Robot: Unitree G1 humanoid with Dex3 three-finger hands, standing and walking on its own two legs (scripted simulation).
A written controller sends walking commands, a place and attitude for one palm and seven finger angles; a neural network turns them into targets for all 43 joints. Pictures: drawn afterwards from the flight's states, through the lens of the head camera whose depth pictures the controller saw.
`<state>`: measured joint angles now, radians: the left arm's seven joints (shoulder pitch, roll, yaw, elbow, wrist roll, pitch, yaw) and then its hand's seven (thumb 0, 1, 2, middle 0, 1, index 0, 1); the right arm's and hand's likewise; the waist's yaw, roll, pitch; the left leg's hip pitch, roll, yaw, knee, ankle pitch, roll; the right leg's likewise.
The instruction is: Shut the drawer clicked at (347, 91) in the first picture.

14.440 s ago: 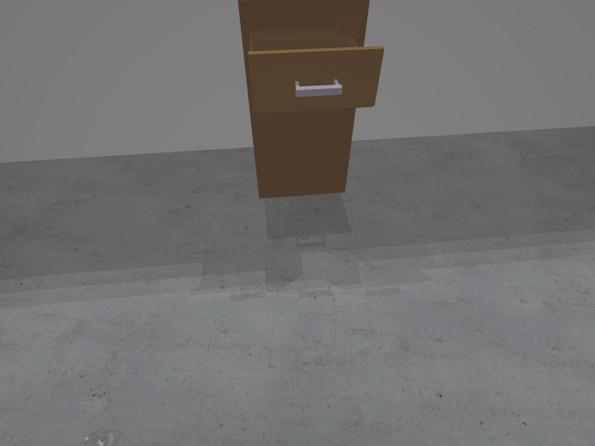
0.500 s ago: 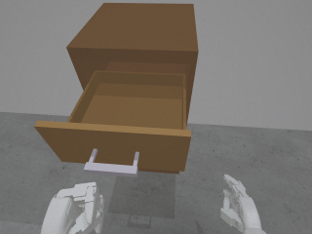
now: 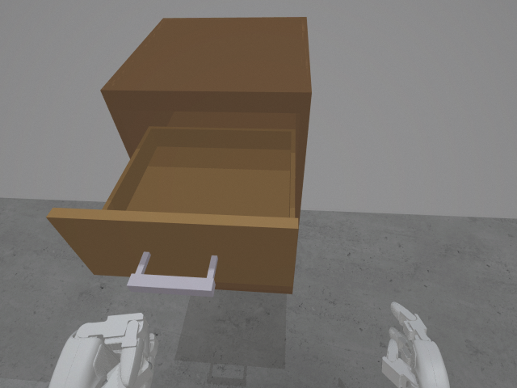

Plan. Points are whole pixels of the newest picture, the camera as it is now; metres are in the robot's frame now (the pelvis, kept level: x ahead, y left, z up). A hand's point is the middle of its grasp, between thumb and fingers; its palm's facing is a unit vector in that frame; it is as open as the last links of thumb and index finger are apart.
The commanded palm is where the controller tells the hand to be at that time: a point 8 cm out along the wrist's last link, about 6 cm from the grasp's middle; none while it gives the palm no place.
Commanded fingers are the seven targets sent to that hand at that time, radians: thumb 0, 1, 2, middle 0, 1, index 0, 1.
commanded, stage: bring the fist close to the handle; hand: left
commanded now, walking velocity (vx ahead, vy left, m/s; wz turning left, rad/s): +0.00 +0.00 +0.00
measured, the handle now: (175, 272) +0.30 +0.17 +0.02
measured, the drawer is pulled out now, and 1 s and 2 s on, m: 0.30 0.30 0.29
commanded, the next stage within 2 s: push the drawer shut in 1.50 s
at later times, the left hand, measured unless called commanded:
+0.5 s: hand (168, 342) +0.17 +0.13 +0.08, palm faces -0.03 -1.00 -0.02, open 3.3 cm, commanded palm +0.13 +0.18 +0.08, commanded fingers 0.00 0.90 0.90 -1.40 -1.60 -1.40 -1.60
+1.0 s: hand (189, 333) +0.20 +0.12 +0.03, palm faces -0.02 -1.00 -0.03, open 3.3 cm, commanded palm +0.17 +0.18 +0.03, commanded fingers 0.00 0.90 0.90 -1.40 -1.60 -1.40 -1.60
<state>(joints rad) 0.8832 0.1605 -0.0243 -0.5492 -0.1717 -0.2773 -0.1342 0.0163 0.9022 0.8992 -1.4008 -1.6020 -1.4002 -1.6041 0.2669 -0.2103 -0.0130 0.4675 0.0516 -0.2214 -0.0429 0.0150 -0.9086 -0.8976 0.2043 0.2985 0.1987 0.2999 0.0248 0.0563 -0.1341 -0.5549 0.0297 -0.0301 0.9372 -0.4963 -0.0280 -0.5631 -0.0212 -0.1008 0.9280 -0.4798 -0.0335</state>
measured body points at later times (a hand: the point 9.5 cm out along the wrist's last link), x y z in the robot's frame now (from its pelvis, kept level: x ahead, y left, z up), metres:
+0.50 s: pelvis -0.01 +0.01 -0.01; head +0.02 +0.00 +0.44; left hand +0.16 +0.18 +0.09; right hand +0.18 -0.21 -0.07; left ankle -0.01 +0.14 -0.69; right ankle +0.00 -0.10 -0.69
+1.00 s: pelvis -0.01 +0.01 -0.03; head +0.05 +0.00 +0.41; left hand +0.19 +0.17 +0.04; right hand +0.18 -0.22 -0.11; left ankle -0.01 +0.14 -0.69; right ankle +0.00 -0.10 -0.69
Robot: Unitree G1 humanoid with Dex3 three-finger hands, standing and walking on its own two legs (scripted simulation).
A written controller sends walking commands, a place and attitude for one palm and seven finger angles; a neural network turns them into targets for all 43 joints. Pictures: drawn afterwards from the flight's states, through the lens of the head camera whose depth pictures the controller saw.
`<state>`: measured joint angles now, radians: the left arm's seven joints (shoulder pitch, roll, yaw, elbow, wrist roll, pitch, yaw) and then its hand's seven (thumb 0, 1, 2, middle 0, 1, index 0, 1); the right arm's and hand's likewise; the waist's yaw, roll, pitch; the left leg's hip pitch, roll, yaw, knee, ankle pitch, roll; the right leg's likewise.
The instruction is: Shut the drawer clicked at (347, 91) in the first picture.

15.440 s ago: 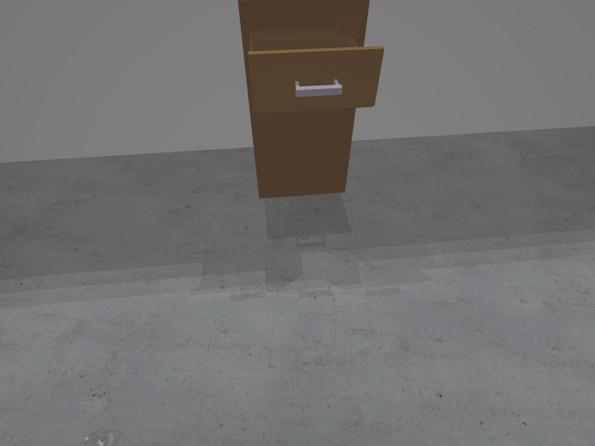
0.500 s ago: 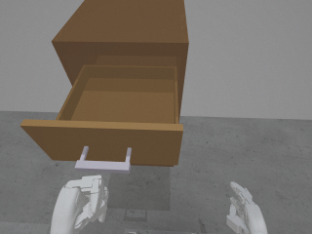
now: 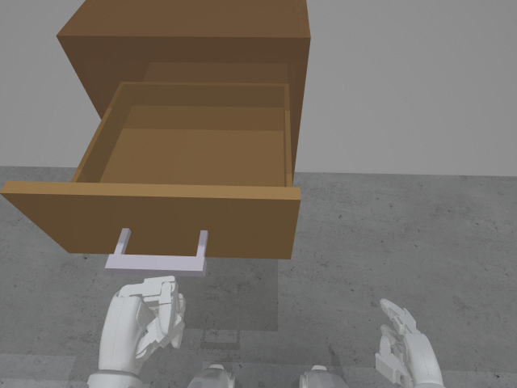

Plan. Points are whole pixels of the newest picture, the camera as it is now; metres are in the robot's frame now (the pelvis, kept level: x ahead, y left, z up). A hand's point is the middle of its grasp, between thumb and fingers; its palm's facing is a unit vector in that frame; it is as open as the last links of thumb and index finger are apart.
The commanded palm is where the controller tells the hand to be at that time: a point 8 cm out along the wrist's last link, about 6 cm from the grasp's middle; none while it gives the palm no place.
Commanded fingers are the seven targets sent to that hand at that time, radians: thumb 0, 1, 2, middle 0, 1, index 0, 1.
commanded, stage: bring the fist close to the handle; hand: left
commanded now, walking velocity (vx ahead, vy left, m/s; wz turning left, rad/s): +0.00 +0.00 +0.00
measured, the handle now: (160, 251) +0.30 +0.16 +0.05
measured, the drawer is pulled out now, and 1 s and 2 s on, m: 0.30 0.29 0.16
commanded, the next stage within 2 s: push the drawer shut in 0.50 s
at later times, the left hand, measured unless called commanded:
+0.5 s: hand (184, 315) +0.22 +0.11 +0.05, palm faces -0.03 -1.00 -0.03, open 3.3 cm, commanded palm +0.19 +0.17 +0.06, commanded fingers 0.00 0.90 0.90 -1.40 -1.60 -1.40 -1.60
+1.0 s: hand (179, 299) +0.24 +0.12 +0.05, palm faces -0.04 -1.00 -0.04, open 2.9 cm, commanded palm +0.24 +0.17 +0.06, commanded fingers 0.00 0.90 0.90 -1.40 -1.60 -1.40 -1.60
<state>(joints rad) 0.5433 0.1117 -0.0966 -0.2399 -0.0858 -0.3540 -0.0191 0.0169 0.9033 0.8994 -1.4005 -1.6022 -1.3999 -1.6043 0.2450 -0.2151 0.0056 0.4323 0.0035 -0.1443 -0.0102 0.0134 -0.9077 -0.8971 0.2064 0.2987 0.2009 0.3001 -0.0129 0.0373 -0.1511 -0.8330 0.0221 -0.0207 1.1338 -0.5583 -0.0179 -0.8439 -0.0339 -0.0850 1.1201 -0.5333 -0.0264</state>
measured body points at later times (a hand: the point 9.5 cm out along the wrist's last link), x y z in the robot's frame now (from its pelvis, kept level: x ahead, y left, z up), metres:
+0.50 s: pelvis +0.00 +0.00 +0.00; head +0.07 -0.01 +0.44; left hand +0.21 +0.17 +0.05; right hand +0.17 -0.24 -0.08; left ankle +0.00 +0.13 -0.65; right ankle +0.01 -0.10 -0.65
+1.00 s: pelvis -0.01 +0.01 -0.01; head +0.06 +0.00 +0.44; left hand +0.23 +0.17 +0.06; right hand +0.18 -0.22 -0.09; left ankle +0.00 +0.13 -0.65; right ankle +0.01 -0.10 -0.65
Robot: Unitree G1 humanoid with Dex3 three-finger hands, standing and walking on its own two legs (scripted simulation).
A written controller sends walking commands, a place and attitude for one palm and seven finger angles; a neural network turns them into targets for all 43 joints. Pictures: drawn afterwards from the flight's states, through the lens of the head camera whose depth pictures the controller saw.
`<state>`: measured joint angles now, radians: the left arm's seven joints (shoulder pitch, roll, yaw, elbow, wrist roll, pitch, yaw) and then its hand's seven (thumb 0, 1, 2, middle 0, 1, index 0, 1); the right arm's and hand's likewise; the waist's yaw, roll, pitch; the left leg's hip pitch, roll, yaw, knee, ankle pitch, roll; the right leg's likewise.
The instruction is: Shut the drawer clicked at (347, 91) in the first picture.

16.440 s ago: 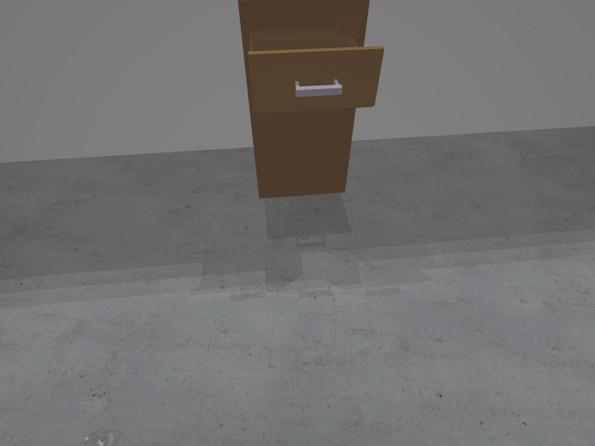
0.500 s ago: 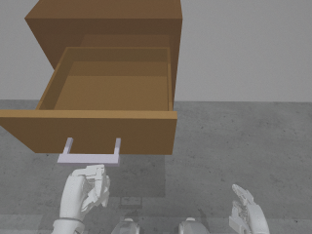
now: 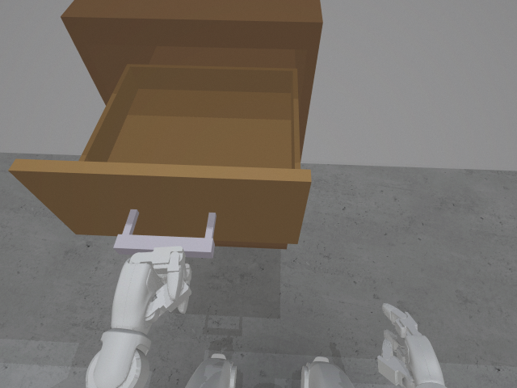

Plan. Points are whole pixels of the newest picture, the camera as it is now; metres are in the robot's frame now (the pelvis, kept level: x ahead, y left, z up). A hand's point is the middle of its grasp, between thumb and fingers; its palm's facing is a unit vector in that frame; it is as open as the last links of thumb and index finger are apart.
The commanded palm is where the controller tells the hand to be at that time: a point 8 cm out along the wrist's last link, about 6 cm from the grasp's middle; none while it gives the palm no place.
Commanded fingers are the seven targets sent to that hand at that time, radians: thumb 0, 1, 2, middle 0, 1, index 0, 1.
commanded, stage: push the drawer shut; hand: left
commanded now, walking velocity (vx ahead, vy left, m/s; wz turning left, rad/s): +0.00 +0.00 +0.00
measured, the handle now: (168, 232) +0.33 +0.15 +0.06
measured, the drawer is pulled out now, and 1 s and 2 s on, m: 0.29 0.16 0.03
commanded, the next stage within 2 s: none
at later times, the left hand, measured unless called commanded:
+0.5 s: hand (197, 235) +0.32 +0.11 +0.06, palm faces -0.06 -1.00 -0.04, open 2.9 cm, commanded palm +0.31 +0.16 +0.06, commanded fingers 0.00 0.90 0.90 -1.40 -1.60 -1.40 -1.60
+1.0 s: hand (201, 206) +0.37 +0.11 +0.06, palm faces -0.04 -1.00 -0.04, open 2.8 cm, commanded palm +0.37 +0.16 +0.06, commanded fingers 0.00 0.90 0.90 -1.40 -1.60 -1.40 -1.60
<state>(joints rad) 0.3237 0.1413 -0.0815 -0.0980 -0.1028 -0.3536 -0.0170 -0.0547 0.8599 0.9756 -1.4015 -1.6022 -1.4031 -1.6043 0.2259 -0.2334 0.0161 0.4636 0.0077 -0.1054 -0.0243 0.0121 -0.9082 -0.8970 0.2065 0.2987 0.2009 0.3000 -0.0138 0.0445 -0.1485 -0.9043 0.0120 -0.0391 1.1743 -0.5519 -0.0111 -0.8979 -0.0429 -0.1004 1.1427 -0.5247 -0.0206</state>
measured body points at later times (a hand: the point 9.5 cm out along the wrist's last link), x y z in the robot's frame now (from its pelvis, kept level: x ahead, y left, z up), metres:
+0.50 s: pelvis -0.01 +0.01 +0.01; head +0.06 +0.01 +0.45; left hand +0.32 +0.16 +0.06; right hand +0.13 -0.24 -0.09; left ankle +0.01 +0.12 -0.65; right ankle +0.02 -0.11 -0.65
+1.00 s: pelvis -0.01 +0.00 +0.01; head +0.08 +0.00 +0.45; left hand +0.37 +0.16 +0.06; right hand +0.12 -0.25 -0.10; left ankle +0.01 +0.12 -0.65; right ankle +0.02 -0.11 -0.65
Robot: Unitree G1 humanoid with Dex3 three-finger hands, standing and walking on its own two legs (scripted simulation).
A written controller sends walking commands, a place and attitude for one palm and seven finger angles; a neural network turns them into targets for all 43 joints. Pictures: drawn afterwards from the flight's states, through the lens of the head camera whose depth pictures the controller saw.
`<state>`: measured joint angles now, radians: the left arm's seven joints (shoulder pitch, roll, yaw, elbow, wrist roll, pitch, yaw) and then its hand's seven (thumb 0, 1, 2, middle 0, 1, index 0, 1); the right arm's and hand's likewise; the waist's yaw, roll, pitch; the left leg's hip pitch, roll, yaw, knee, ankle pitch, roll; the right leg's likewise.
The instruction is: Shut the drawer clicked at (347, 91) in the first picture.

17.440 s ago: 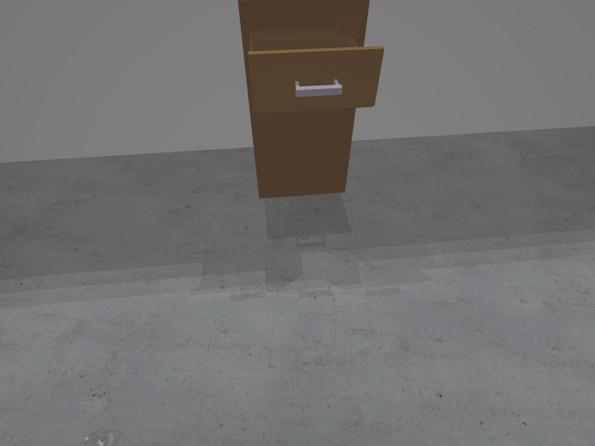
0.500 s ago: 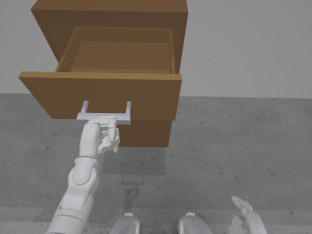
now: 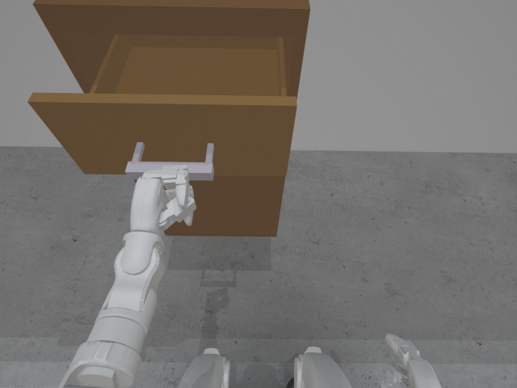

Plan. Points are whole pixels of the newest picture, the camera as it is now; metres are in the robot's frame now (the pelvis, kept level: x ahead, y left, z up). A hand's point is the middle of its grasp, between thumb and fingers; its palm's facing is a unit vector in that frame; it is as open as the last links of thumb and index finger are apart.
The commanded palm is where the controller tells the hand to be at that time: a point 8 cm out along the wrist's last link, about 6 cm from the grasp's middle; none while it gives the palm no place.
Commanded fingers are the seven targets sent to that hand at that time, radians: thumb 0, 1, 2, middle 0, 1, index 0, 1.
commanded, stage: push the drawer shut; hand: left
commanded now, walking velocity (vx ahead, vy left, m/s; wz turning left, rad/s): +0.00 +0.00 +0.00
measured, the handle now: (172, 160) +0.46 +0.15 +0.05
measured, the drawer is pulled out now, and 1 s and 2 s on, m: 0.16 0.03 0.00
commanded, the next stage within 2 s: pull the fist back off the drawer in 1.62 s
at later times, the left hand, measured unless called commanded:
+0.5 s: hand (195, 166) +0.45 +0.11 +0.05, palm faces -0.01 -1.00 -0.04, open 2.8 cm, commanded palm +0.44 +0.16 +0.05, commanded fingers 0.00 0.90 0.90 -1.40 -1.60 -1.40 -1.60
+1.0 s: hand (201, 135) +0.51 +0.11 +0.05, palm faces +0.00 -1.00 -0.04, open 2.9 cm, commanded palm +0.50 +0.15 +0.05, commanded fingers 0.00 0.90 0.90 -1.40 -1.60 -1.40 -1.60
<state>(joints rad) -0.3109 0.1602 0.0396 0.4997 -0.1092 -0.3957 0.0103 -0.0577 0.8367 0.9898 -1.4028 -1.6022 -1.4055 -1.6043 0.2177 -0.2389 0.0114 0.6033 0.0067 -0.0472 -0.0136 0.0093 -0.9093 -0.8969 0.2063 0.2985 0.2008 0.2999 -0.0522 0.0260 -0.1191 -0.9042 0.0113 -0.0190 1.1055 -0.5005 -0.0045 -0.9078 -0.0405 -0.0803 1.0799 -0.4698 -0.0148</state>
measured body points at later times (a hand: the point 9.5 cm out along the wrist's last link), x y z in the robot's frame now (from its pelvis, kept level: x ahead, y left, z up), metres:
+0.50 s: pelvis -0.01 +0.00 +0.00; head +0.10 +0.00 +0.43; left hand +0.44 +0.16 +0.05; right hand +0.05 -0.26 -0.13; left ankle +0.02 +0.12 -0.66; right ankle +0.03 -0.11 -0.66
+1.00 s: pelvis -0.01 +0.01 -0.01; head +0.13 +0.01 +0.41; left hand +0.51 +0.16 +0.06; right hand +0.00 -0.26 -0.13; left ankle +0.02 +0.12 -0.66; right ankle +0.03 -0.11 -0.66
